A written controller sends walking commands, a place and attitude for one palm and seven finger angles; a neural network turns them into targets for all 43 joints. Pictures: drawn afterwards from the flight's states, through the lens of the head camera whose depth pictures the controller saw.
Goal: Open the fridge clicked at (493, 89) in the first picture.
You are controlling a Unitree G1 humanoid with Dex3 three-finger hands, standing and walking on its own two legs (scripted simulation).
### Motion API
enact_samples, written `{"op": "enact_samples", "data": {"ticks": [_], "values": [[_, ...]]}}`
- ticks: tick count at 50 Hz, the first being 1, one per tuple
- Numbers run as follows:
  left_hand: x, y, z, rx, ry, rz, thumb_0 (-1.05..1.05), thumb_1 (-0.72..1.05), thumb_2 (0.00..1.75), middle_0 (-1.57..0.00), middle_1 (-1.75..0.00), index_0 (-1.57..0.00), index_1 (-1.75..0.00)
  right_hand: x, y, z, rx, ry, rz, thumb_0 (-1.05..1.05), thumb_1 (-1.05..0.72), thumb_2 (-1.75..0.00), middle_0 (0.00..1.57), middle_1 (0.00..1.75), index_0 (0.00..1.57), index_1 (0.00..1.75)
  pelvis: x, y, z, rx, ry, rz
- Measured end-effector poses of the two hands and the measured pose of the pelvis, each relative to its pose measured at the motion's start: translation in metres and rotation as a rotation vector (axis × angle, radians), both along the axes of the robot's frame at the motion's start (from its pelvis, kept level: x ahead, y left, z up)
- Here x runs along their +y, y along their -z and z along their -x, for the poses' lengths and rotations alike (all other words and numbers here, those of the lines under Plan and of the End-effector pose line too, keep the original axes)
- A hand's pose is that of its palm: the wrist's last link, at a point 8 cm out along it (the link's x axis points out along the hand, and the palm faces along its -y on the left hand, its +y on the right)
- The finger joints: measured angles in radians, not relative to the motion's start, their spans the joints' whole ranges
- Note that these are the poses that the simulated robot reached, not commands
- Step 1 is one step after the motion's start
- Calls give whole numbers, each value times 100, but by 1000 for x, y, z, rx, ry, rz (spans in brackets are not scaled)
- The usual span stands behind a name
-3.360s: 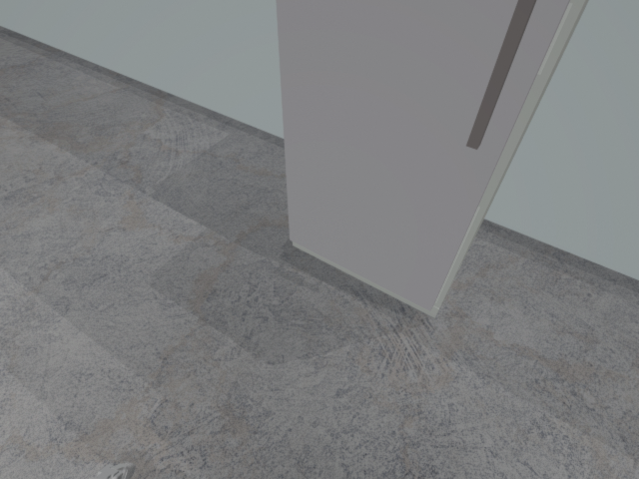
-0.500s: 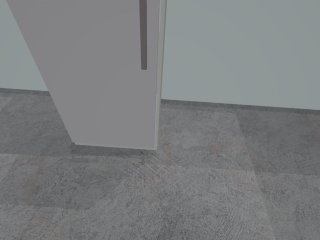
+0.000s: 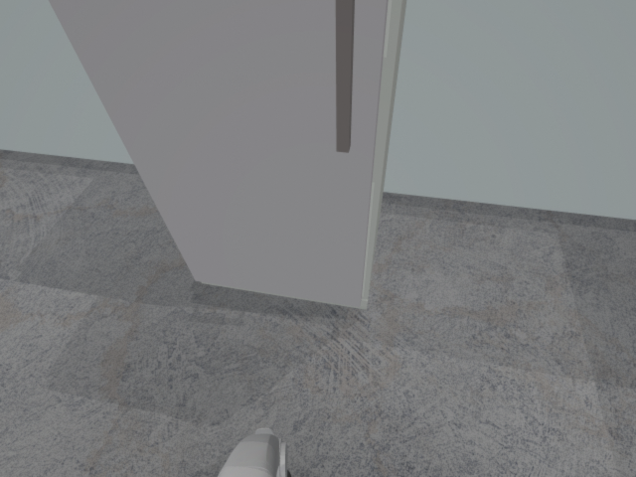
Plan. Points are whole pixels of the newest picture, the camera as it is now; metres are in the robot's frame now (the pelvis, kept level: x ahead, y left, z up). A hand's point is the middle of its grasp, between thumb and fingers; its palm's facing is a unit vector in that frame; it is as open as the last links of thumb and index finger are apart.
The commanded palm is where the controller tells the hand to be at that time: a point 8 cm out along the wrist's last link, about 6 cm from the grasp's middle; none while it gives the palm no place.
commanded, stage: take the last steps up to it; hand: right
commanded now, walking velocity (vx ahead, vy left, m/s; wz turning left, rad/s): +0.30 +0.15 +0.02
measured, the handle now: (346, 38) +0.70 +0.01 +0.21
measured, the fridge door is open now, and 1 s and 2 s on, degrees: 0 0 0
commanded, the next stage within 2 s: come to a stop and stand still in 0.42 s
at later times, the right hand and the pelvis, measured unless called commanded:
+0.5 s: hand (393, 449) +0.20 -0.08 -0.18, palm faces +0.09 +0.99 -0.14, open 7.3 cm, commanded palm none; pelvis +0.20 +0.09 +0.00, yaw -1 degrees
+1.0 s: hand (379, 397) +0.27 -0.06 -0.17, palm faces +0.10 +0.96 -0.26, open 7.4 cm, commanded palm none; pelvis +0.24 +0.13 +0.00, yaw -2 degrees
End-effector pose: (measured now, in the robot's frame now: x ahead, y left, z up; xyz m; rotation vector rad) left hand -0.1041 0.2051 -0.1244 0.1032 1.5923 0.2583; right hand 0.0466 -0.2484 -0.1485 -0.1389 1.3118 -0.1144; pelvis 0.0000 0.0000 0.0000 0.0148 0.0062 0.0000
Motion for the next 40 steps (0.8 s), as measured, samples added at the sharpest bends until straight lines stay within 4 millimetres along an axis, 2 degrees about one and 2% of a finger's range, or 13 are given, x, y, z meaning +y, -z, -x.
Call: {"op": "enact_samples", "data": {"ticks": [3, 5, 6, 8, 10, 13, 18, 22, 26, 29, 32, 36, 40], "values": [[9, 10, 2, 92, -50, 44, 0, 91, 90, -20, -30, -20, -30, 20, -1, -69, -75, -56, 25, 0, -91, -90, 19, 30, 19, 29, 19, 11, -29, 3, 0, 6], [21, 21, -5, 143, -71, 71, 0, 91, 90, -20, -30, -20, -30, 35, 3, -107, -137, -74, 48, 0, -91, -90, 19, 30, 19, 29, 36, 23, -52, 0, 0, 19], [29, 26, -13, 157, -76, 80, 0, 91, 90, -20, -30, -20, -30, 42, 3, -121, -161, -76, 58, 0, -91, -90, 19, 30, 20, 29, 43, 27, -60, -3, -7, 18], [47, 32, -42, 135, -73, 78, 0, 91, 90, -20, -30, -20, -30, 56, 0, -137, -178, -69, 63, 0, -91, -90, 19, 30, 20, 29, 53, 25, -74, -14, -8, 13], [64, 32, -83, 61, -52, 63, 0, 91, 90, -20, -30, -20, -30, 69, -4, -144, -164, -55, 56, 0, -91, -90, 20, 30, 20, 29, 61, 18, -88, -22, -1, 10], [89, 27, -158, -88, 1, 30, 1, 91, 90, -20, -30, -20, -30, 88, -9, -146, -130, -36, 39, 0, -91, -90, 20, 30, 20, 29, 71, 7, -109, -22, 6, 4], [112, 13, -275, -311, 80, -5, 0, 91, 90, -19, -30, -20, -30, 98, -12, -150, -89, 13, 42, -1, -94, -90, 20, 30, 20, 29, 83, -1, -145, -12, 17, -13], [113, 3, -347, -412, 141, -10, 0, 91, 90, -19, -30, -19, -30, 109, -4, -149, -42, 50, 9, 0, -93, -90, 20, 30, 20, 29, 89, -1, -173, -10, 20, -29], [106, -1, -400, -459, 194, -15, 0, 91, 90, -19, -30, -20, -30, 120, 11, -145, 26, 97, -36, 0, -92, -90, 20, 30, 20, 29, 91, 3, -203, -16, 26, -41], [99, -2, -422, -473, 203, -19, 0, 91, 90, -19, -30, -20, -30, 127, 19, -143, 93, 114, -65, 0, -91, -90, 20, 30, 20, 29, 92, 6, -223, -26, 10, -11], [98, -2, -426, -456, 181, -20, 0, 91, 90, -20, -30, -20, -30, 135, 13, -150, 144, 101, -68, 0, -91, -90, 20, 30, 20, 29, 93, 1, -236, -34, -3, -2], [116, 0, -427, -404, 154, -37, -3, 95, 90, -20, -30, -20, -30, 139, -1, -170, 137, 97, -41, 1, -91, -90, 20, 30, 20, 29, 97, -6, -244, -38, 5, 0], [139, 12, -423, -335, 149, -17, -2, 95, 90, -20, -30, -20, -30, 140, -3, -189, 92, 94, 15, 0, -90, -90, 20, 30, 20, 29, 115, -1, -249, -44, 9, 20]]}}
